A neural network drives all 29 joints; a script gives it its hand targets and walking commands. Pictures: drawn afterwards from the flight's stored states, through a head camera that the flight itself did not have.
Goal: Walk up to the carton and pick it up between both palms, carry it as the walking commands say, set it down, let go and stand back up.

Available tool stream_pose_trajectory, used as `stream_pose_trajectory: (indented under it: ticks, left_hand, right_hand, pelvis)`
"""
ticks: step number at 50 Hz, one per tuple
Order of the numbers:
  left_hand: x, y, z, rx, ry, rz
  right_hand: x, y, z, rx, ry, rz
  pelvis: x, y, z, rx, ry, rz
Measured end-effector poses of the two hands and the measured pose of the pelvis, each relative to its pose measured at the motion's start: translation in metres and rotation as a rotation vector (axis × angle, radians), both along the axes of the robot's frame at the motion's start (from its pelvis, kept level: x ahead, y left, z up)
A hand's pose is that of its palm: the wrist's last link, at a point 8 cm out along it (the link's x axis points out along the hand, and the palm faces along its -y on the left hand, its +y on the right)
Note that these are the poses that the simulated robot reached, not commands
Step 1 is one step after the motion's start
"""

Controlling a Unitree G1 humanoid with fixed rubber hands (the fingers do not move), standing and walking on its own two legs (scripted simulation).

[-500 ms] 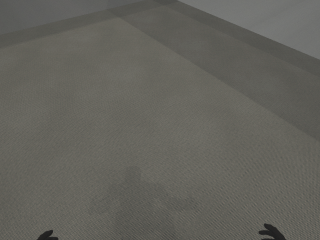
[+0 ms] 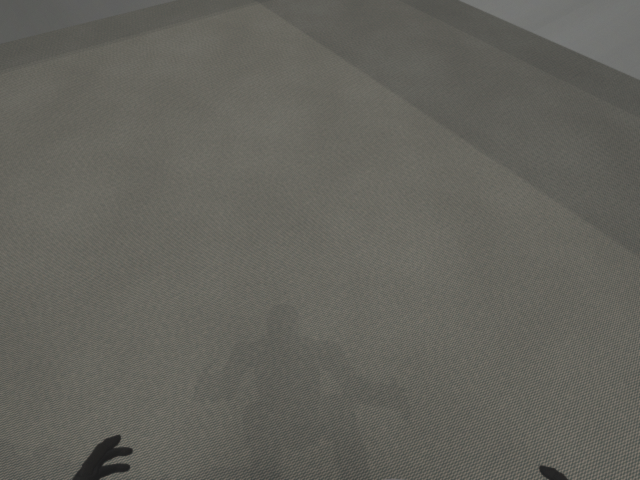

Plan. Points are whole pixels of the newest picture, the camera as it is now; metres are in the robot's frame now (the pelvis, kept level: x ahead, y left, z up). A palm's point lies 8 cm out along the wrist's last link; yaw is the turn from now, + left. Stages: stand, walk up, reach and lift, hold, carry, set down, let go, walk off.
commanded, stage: walk up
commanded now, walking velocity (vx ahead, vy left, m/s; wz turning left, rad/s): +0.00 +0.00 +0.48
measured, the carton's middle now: out of the picture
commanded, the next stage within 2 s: none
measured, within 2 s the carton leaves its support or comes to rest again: neither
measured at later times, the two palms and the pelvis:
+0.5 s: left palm out of the picture -0.04 +0.31 -0.15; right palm (471, 439) +0.18 -0.21 -0.11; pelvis -0.02 +0.02 -0.01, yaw +19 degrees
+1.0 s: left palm out of the picture -0.09 +0.32 -0.10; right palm (345, 325) +0.35 -0.05 -0.11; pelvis +0.09 +0.10 +0.00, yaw +32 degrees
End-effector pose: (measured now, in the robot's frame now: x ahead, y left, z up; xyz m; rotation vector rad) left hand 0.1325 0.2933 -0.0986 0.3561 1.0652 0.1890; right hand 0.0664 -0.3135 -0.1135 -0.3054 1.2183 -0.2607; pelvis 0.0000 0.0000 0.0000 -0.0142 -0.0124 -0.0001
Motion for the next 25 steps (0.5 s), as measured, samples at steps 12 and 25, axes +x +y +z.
stream_pose_trajectory:
  ticks: [12, 25]
  left_hand:
    - [-0.111, -0.032, -0.018, -0.042, 0.14, 0.21]
    - [-0.172, 0.012, -0.048, -0.12, 0.144, 0.398]
  right_hand:
    - [0.043, 0.039, -0.019, 0.134, 0.015, 0.171]
    - [0.109, 0.107, 0.001, 0.072, -0.084, 0.404]
  pelvis:
    - [-0.004, -0.016, -0.001, 0.042, -0.004, 0.161]
    - [-0.015, 0.022, -0.012, -0.01, 0.004, 0.327]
